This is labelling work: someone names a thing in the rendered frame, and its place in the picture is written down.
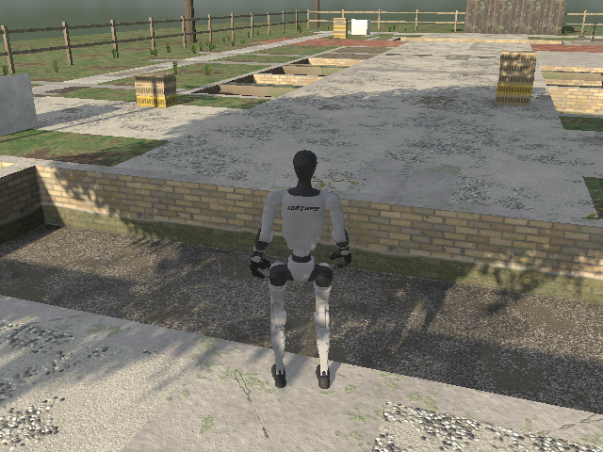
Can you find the robot right upper arm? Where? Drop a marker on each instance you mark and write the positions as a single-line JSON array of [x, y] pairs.
[[332, 200]]

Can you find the robot right hand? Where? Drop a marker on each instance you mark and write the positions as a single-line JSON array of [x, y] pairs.
[[347, 258]]

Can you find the robot right forearm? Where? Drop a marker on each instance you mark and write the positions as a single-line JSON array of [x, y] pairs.
[[344, 247]]

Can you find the left robot shin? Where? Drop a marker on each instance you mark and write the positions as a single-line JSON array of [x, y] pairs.
[[278, 343]]

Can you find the robot left forearm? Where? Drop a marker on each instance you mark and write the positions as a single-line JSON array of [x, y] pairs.
[[259, 249]]

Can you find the humanoid robot torso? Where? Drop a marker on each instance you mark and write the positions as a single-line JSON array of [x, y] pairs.
[[302, 229]]

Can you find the robot left upper arm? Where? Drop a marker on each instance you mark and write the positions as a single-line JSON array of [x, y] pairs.
[[273, 199]]

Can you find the robot left hand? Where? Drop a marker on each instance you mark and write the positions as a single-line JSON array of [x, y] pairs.
[[253, 267]]

